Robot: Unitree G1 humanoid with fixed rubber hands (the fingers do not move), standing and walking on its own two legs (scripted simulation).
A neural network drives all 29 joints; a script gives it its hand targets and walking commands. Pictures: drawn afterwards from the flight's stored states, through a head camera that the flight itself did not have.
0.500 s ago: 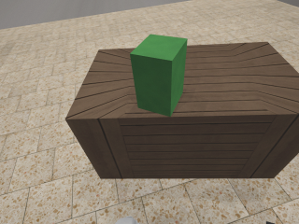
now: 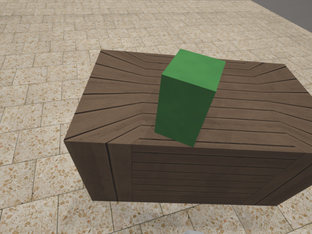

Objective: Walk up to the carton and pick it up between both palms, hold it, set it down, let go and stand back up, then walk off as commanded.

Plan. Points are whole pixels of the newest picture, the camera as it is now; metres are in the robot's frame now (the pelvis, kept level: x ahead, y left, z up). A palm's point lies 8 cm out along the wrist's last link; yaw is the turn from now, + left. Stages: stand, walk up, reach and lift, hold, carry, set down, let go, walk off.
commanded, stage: walk up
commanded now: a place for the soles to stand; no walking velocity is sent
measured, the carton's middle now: (187, 99) +0.58 -0.09 +0.01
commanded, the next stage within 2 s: none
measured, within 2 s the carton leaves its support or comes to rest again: neither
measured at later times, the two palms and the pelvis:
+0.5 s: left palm (77, 209) +0.21 +0.22 -0.06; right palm (302, 228) +0.19 -0.41 -0.09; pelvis +0.12 -0.09 +0.00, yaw -1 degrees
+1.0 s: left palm (69, 205) +0.22 +0.25 -0.08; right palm (291, 217) +0.21 -0.39 -0.09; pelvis +0.14 -0.07 -0.01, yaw -1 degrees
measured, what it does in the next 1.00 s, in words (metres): walks ahead: right foot, then left foot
